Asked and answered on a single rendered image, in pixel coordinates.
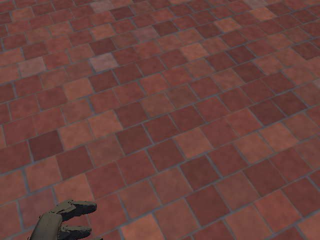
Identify left robot hand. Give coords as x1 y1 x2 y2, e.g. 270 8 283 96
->
27 198 103 240

